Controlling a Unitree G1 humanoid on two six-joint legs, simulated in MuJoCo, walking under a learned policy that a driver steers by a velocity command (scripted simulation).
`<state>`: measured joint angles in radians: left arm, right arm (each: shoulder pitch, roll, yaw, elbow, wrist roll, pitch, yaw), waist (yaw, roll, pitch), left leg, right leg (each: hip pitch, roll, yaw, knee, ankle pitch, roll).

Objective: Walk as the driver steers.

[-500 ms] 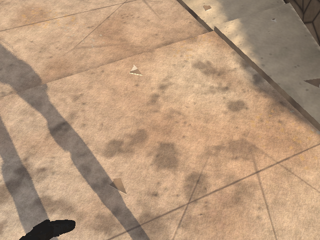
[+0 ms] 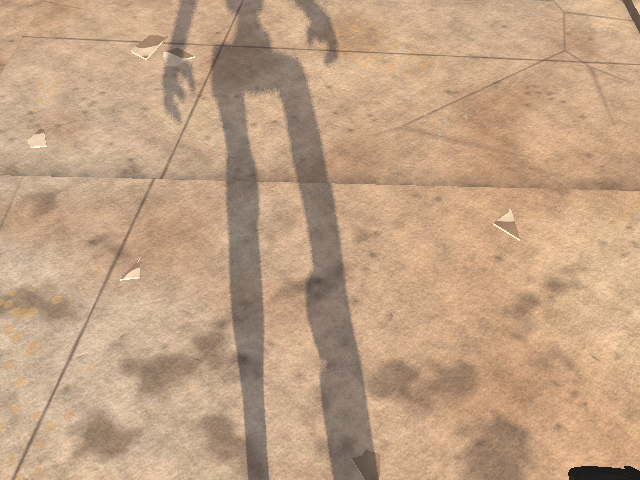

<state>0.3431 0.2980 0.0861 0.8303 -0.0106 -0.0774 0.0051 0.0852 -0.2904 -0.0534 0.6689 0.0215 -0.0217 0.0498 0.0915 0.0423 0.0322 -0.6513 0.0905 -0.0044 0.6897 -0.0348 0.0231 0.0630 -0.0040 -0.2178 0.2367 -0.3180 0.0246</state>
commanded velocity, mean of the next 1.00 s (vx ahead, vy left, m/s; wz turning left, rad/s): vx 0.16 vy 0.00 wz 0.36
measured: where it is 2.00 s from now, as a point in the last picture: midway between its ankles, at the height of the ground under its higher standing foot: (289, 450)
